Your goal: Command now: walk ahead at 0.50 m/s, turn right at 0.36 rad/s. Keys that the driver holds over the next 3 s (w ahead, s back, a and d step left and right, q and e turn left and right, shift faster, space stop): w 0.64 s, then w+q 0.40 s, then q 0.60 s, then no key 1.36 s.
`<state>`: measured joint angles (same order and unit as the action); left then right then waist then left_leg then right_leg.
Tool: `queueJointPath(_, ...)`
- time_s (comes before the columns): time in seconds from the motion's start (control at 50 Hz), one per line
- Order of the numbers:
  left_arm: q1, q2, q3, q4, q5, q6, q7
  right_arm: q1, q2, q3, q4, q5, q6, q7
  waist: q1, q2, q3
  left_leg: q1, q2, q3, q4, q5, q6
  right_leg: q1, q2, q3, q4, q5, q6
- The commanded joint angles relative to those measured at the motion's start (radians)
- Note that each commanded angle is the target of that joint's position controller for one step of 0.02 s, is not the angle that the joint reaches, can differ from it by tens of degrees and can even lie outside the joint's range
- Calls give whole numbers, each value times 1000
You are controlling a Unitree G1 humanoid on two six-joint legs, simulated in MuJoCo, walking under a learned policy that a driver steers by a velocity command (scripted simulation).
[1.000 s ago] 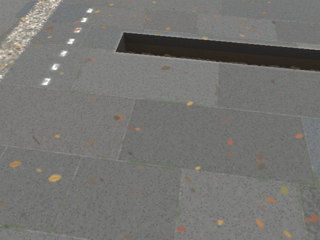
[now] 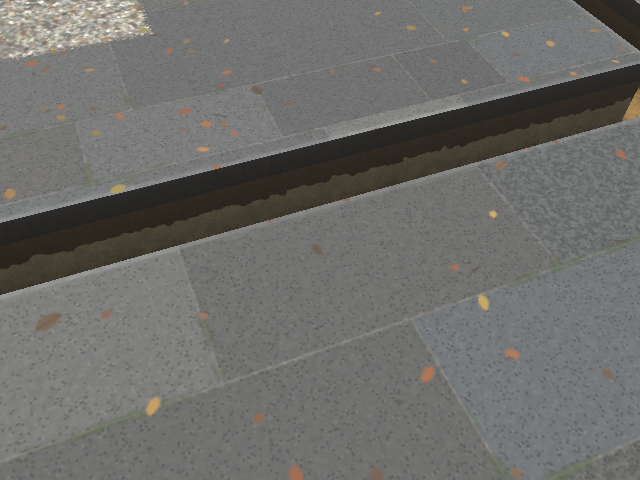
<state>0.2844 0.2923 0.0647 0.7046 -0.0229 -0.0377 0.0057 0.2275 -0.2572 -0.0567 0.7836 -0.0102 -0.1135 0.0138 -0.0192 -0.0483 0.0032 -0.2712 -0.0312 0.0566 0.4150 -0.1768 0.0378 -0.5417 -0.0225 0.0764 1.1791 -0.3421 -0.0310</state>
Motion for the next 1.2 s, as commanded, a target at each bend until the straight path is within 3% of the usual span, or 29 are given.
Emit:
queueJointPath(0.02,6,29,9,-78,4,-9,-1,13,-119,-28,-24,5,-21,7,18,132,1,99,270,-256,-254,122,188,-144,-71,40,-69,73,5)
queueJointPath(0.1,-102,13,-6,-106,17,-26,-11,40,-153,-34,8,19,-11,3,-4,109,1,151,255,-154,-264,260,181,-158,-90,-9,-305,256,15)
queueJointPath(0.16,-211,-4,-15,-130,9,-38,-25,89,-173,-34,31,29,4,0,-48,117,22,155,233,-97,-253,237,154,-95,-68,-61,-476,353,17)
queueJointPath(0.24,-303,15,-12,-172,-3,-44,-42,153,-196,-35,67,39,26,1,-71,138,51,248,287,-120,-217,228,141,-77,-40,-84,-590,281,-7)
queueJointPath(0.28,-279,38,-2,-175,0,-47,-47,147,-212,-38,77,44,38,-3,-36,155,38,286,305,-120,-158,335,124,-8,-16,-99,-642,219,-38)
queueJointPath(0.32,-60,104,37,-107,14,-47,-38,130,-201,-30,79,45,45,-9,84,129,-97,231,238,-42,106,588,80,333,36,-137,-709,260,-89)
queueJointPath(0.34,129,180,62,-73,26,-41,-24,119,-154,-9,51,21,40,-13,160,33,-241,26,188,3,405,373,37,640,-136,55,-672,313,-154)
queueJointPath(0.36,171,271,75,-63,29,-38,-22,218,-33,30,24,12,17,-5,99,-234,-349,-379,13,-12,757,-300,-23,942,-374,526,-772,173,-315)
queueJointPath(0.38,193,178,53,-59,21,-39,-24,173,-130,7,39,33,-3,1,139,-148,-366,-492,46,-149,886,-392,-12,928,-376,627,-843,83,-311)
queueJointPath(0.4,126,143,37,-62,19,-43,-25,89,-171,-6,7,54,-11,5,124,-111,-221,-552,93,-136,902,-312,-1,812,-338,475,-855,137,-270)
queueJointPath(0.42,58,114,27,-67,17,-44,-27,43,-159,-3,0,47,-10,2,94,-46,-148,-521,133,-116,856,-225,-2,678,-289,354,-873,226,-244)
queueJointPath(0.44,5,88,20,-70,21,-45,-32,25,-151,-7,-1,28,-4,-1,62,-19,-92,-478,156,-113,796,-172,-10,560,-252,278,-906,299,-231)
queueJointPath(0.46,-26,67,14,-71,27,-50,-35,46,-140,-10,4,24,8,0,26,-32,-74,-413,177,-123,760,-135,-15,480,-225,227,-941,334,-222)
queueJointPath(0.54,-26,94,25,-33,22,-73,-31,28,-89,-3,-2,16,44,-6,-10,-16,-22,-390,179,-112,634,-29,-48,370,-205,118,-1030,406,-238)
queueJointPath(0.64,35,123,32,16,16,-63,-13,-143,-60,10,-44,15,36,7,44,-7,29,-390,152,-92,323,230,-50,386,-169,14,-1052,370,-195)
queueJointPath(0.7,80,146,40,53,12,-60,-10,-214,-63,14,-63,27,35,21,77,-13,44,-375,129,-73,227,274,-36,447,-196,-25,-1045,323,-176)
queueJointPath(0.78,98,149,48,94,6,-47,-3,-274,-77,10,-107,34,36,39,86,-16,65,-423,112,-82,175,148,18,590,-257,-55,-987,369,-144)
queueJointPath(0.82,73,166,54,98,5,-36,4,-236,-95,2,-111,29,35,45,58,-30,37,-346,78,-43,157,65,50,625,-257,-93,-900,569,-116)
queueJointPath(0.86,52,156,47,87,11,-18,17,-13,-155,-40,-52,26,34,42,-50,-12,-106,-11,-14,27,123,89,94,561,-188,-181,-599,853,-63)
queueJointPath(0.88,71,127,31,59,33,-17,28,148,-246,-73,-26,26,37,30,-99,110,-218,272,131,-204,124,152,157,343,-135,-221,-281,611,-12)
queueJointPath(0.9,177,2,-10,26,51,-43,13,171,-326,-84,-26,33,34,33,-17,355,-309,595,344,-747,-8,-30,348,-94,78,-142,53,-162,60)
queueJointPath(0.92,117,85,3,34,19,-75,2,195,-241,-62,-35,39,31,35,-73,254,-357,639,356,-850,-101,-163,336,-212,48,29,160,-219,40)
queueJointPath(0.94,22,127,13,5,-10,-94,-5,143,-202,-53,-45,31,31,31,-81,203,-222,539,327,-714,-106,-104,295,-284,6,25,170,-140,21)
queueJointPath(0.96,-26,120,10,-6,-2,-104,1,88,-181,-47,-63,28,33,26,-57,102,-158,410,289,-603,-104,-21,266,-259,-39,16,112,-56,10)
queueJointPath(0.98,-52,121,15,-9,21,-105,9,38,-156,-40,-77,22,37,23,-26,64,-102,276,257,-522,-116,84,249,-205,-66,9,29,-10,14)
queueJointPath(1.0,-46,121,22,-15,29,-96,12,11,-137,-32,-94,7,38,19,8,83,-88,189,231,-479,-137,163,246,-138,-84,16,-13,19,18)
queueJointPath(1.06,-36,89,21,-28,36,-63,21,11,-145,-39,-108,10,39,5,38,105,-61,79,196,-401,-168,344,263,-88,-75,-5,-116,53,52)
queueJointPath(1.12,-109,56,12,-53,50,-50,31,48,-180,-51,-98,13,55,-21,31,106,-44,15,140,-291,-104,664,221,-53,-21,-33,-289,188,85)
queueJointPath(1.2,-219,39,2,-69,37,-48,12,97,-173,-53,-92,33,103,-53,-12,145,-86,24,94,-301,-18,617,134,43,60,-37,-514,374,81)
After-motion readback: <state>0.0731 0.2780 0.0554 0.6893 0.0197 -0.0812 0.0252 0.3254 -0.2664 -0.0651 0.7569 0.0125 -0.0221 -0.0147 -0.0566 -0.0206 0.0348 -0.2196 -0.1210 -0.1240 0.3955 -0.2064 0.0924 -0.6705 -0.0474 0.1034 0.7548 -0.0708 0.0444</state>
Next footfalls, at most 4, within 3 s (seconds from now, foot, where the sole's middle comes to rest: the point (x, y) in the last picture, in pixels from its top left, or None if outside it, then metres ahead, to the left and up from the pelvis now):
0.34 right None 0.32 -0.16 -0.78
0.88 left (284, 421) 0.62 0.07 -0.78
1.34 right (338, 324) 0.87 -0.05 -0.78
1.74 left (253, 397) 0.68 0.14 -0.78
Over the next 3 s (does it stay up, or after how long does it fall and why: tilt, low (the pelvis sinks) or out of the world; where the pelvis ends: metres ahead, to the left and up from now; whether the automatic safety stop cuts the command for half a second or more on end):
stays up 0.69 0.02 0.00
